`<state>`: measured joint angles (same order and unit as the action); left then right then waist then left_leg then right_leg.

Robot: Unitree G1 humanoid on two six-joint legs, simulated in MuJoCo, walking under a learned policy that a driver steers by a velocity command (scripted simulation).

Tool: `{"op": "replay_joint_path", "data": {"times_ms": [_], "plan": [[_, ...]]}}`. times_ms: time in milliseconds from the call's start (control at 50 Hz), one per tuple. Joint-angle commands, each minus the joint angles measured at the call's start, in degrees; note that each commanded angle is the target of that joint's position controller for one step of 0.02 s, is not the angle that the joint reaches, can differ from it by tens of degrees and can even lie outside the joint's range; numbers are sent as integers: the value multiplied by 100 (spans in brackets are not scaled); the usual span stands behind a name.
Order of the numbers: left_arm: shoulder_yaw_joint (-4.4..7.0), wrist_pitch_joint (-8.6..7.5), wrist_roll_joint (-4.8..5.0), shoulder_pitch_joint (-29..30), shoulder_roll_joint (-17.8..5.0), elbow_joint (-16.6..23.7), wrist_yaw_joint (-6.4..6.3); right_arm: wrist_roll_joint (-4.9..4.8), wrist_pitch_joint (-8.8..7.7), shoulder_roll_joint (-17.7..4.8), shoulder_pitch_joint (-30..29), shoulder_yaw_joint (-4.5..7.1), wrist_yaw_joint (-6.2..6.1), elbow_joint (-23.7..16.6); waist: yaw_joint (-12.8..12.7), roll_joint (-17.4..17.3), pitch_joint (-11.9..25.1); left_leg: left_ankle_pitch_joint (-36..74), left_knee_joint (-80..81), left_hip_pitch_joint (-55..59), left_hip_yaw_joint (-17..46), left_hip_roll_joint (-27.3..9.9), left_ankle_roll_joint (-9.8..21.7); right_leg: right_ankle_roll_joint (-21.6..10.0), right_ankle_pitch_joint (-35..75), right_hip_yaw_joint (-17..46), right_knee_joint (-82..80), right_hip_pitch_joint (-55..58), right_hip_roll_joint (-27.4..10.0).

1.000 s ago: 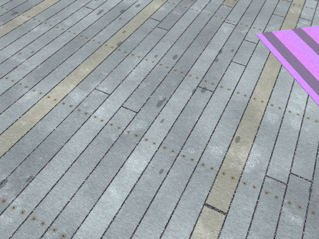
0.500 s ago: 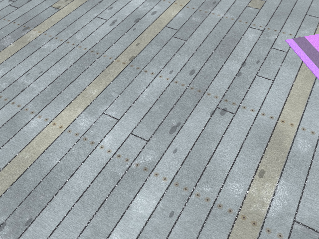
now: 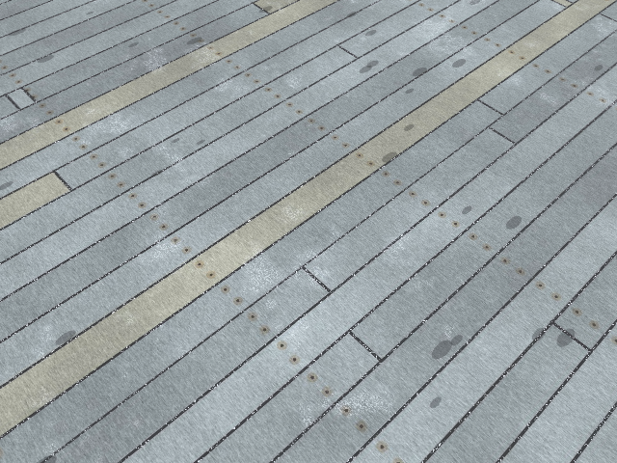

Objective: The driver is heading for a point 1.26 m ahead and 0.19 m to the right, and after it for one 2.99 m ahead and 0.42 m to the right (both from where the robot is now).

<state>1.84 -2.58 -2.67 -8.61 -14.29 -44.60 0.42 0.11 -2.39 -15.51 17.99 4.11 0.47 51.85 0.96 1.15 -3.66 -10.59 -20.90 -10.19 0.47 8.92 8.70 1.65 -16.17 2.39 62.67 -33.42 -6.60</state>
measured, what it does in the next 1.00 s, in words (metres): walks ahead, turning right: right foot, then left foot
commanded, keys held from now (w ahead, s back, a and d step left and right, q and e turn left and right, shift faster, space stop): w+q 0.08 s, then w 0.02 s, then w+e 0.90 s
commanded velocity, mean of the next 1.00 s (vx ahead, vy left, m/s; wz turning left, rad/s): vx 0.50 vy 0.00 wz -0.22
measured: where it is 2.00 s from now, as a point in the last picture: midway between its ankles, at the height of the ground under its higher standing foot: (390, 259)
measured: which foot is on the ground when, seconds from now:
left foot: down 0.00-0.32, up 0.34-0.82, down 0.84-1.00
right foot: up 0.00-0.30, down 0.32-0.86, up 0.88-1.00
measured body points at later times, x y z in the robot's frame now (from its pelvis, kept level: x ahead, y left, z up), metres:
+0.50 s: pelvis +0.29 -0.07 +0.00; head +0.32 -0.08 +0.45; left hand +0.34 +0.21 -0.12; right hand +0.39 -0.32 -0.13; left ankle +0.25 +0.07 -0.66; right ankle +0.32 -0.12 -0.74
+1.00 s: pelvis +0.56 -0.04 +0.00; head +0.58 -0.03 +0.45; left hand +0.68 +0.22 -0.13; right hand +0.62 -0.33 -0.10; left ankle +0.62 +0.04 -0.74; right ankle +0.44 -0.13 -0.66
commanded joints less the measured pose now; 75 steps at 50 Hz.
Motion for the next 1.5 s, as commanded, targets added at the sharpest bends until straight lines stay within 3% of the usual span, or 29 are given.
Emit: {"op": "replay_joint_path", "data": {"times_ms": [20,200,260,300,320,340,360,380,400,480,600,740,820,840,860,880,900,920,960,1080,1180,1260,1300,1340,1360,1380,1400,1440,1500], "plan": [[88,102,-18,-60,-412,325,29,-12,-142,-821,186,173,-14,-318,-95,-222,168,1944,921,26,1466,-1430,720,173,619,-255,-626,-275,45],[-11,-10,89,1302,-402,783,126,85,-186,-703,1015,75,-89,-102,515,-560,31,2604,778,1296,1348,-1658,309,-223,1638,-508,-2747,-321,351],[83,-56,119,654,-633,624,106,146,-231,-868,717,83,-147,-100,94,-658,143,4008,308,1513,1067,-1836,54,-619,987,-543,-3178,632,622],[203,-117,126,-805,-819,131,10,181,-218,-952,559,89,-137,-84,-580,-452,856,4967,-1418,1443,631,-1571,-104,-888,872,-678,-3597,2205,959],[283,-152,29,-1698,-1079,-52,-52,170,-232,-765,603,18,-135,-196,-896,-83,1426,3518,-2921,512,434,-1356,-181,-1158,416,341,-3613,3519,101],[470,-127,-39,-1985,-1752,-134,-41,-9,-236,-269,1307,-70,-68,-293,-528,1437,1965,-425,-5116,-1545,-46,-249,-542,-2118,94,3406,-4111,4939,-1395],[395,-38,203,-1471,-1297,-126,60,201,-264,-634,1093,-47,-77,-267,-354,856,1629,-1551,-5562,-2354,419,-388,-458,-2130,-386,4395,-4803,4658,-1332],[342,-18,246,-895,-1023,10,87,214,-287,-712,513,-36,-49,-400,-229,349,739,-1020,-5524,-2630,456,-742,-469,-2041,-386,3376,-4796,3851,-1171],[289,-35,203,-719,-791,21,104,212,-332,-675,91,-75,-17,-514,-234,-72,469,-689,-5220,-2549,412,-942,-499,-1925,304,2739,-4864,3313,-897],[263,-158,261,-1023,-731,-260,44,290,-121,-436,-4,-163,46,-682,47,186,397,-600,-4307,-2072,239,-1198,-810,-1685,2069,1661,-5016,2569,-219],[337,-112,288,-1601,-859,-390,-1,266,-25,-313,-1310,-253,68,-1159,-275,205,94,372,-2791,-2660,11,-1291,-1185,-1541,1895,1496,-5253,2434,58],[394,-41,186,-2096,-937,-411,-75,158,-123,-297,-2343,-335,88,-1576,-646,307,192,740,-1538,-2507,41,-957,-1106,-1368,2888,1809,-4562,3149,13],[449,-50,172,-1532,-1107,-210,-98,125,-236,-613,-1262,-218,-10,-1328,-28,329,528,194,-646,-511,89,-664,-809,-1010,3403,2025,-3626,2688,142],[433,-96,232,-1470,-1048,-190,-43,178,-314,-830,-587,-133,-88,-1172,313,-12,927,252,-339,570,324,-963,-628,-871,3194,1749,-2638,2329,495],[320,-155,302,-1494,-643,3,-10,304,-341,-1270,343,-26,-201,-1147,616,-695,1808,-929,-196,1851,1654,-2363,-321,-742,1660,1208,-1124,1679,813],[267,-115,411,-2132,-366,155,-23,328,-230,-1648,215,73,-214,-1173,180,-1875,2086,-1392,458,2618,4075,-3508,272,-625,-1711,528,54,90,1585],[313,-2,196,-2082,-804,-50,-80,237,-157,-1168,-54,38,-180,-1183,33,-1025,1432,-1925,452,1984,4147,-3392,329,-649,-1369,438,633,-401,1000],[329,31,132,-1674,-823,-64,-23,189,-154,-662,-358,-79,-151,-1259,30,-415,800,-1661,553,1292,3241,-3065,207,-620,-809,416,630,-358,814],[318,96,76,-1308,-664,8,84,195,-208,-422,-493,-149,-132,-1181,-74,-539,354,-307,813,552,1870,-2555,-5,-502,-373,284,332,-139,533],[242,242,25,-713,-450,263,264,98,-439,-497,32,-95,-37,-798,-138,-648,308,1282,1160,449,633,-2322,115,-343,347,281,-28,-439,487],[87,175,33,299,-281,550,310,80,-406,-523,314,-84,15,-514,27,-638,68,1647,1281,440,-112,-2063,46,-271,1186,-97,-1717,-266,511],[-3,90,41,939,-283,751,291,56,-313,-697,815,-53,15,-190,182,-679,-2,2157,1034,682,89,-2178,79,-403,954,-596,-2718,326,499],[13,26,48,785,-378,721,220,81,-251,-840,849,-15,-4,-93,58,-703,54,2787,635,886,233,-2284,58,-523,571,-619,-3029,722,628],[121,-107,-34,-447,-592,298,99,24,-206,-821,804,-28,-9,-22,-532,-415,689,3470,-860,624,-14,-1949,-124,-724,781,-601,-3719,2460,803],[243,-167,-165,-1413,-997,92,4,-25,-229,-581,725,-106,4,-198,-914,53,1428,2021,-2284,-365,-190,-1646,-252,-957,290,386,-3828,3955,-185],[392,-139,-188,-1719,-1620,84,-72,-144,-219,172,1210,-274,27,-442,-733,1414,2153,-1795,-4130,-2320,-514,-768,-485,-1501,47,2791,-4266,5445,-1950],[373,-73,12,-1617,-1382,97,-81,-7,-126,-549,1009,-67,-61,-278,-801,634,1920,-1912,-4782,-2641,174,-850,-397,-1563,-137,3107,-4539,4807,-1915],[167,-122,86,-790,-639,111,-50,-8,-107,-381,578,-47,-18,-311,-380,384,622,-1058,-4552,-2620,269,-1270,-378,-1245,420,1547,-4916,3485,-1313],[99,-255,122,-617,-344,4,-76,140,92,-212,616,-10,85,-206,-72,527,298,-633,-4360,-2177,166,-1383,-524,-966,1200,467,-5257,2713,-876]]}}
